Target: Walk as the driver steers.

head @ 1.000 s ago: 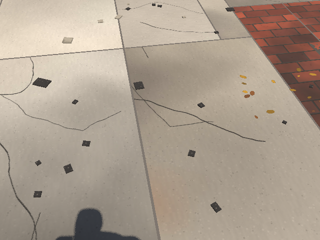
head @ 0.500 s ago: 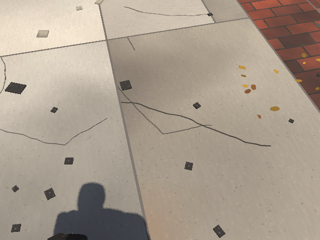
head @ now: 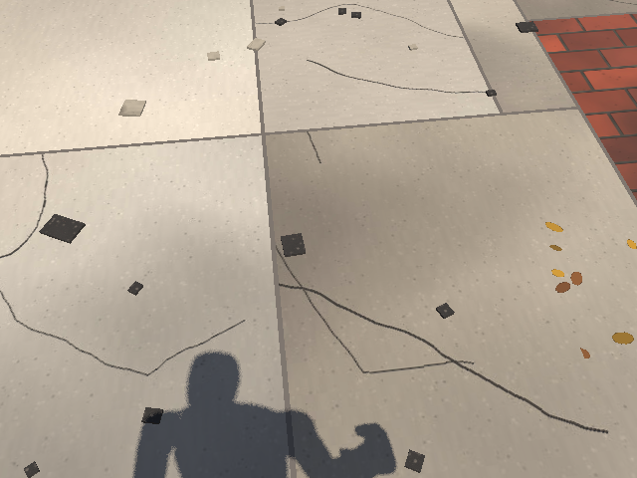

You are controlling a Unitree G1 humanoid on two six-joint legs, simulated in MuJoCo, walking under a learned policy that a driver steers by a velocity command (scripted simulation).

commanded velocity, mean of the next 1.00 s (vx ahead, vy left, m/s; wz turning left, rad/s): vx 0.50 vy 0.00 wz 0.22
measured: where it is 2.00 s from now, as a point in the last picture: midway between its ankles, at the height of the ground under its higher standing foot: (269, 237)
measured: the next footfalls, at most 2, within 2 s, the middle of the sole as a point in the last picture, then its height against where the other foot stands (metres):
left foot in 0.06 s outside the picture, level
right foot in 0.60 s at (400, 457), level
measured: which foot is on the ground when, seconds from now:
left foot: up 0.00-0.04, down 0.06-0.60, up 0.62-1.00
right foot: down 0.00-0.08, up 0.10-0.58, down 0.60-1.00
